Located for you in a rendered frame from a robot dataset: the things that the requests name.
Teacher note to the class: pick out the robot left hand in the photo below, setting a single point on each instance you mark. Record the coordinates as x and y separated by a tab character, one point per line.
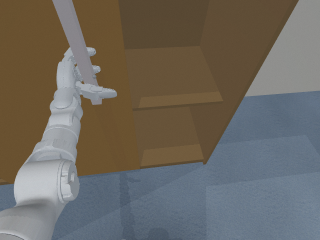
69	76

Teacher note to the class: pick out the left robot upper arm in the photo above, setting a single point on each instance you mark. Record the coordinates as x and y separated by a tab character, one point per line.
42	190

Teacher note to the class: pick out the handle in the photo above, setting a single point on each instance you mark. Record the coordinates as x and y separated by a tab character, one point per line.
69	21

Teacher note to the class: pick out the robot left forearm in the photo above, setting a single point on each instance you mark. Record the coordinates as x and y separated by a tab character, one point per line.
62	132

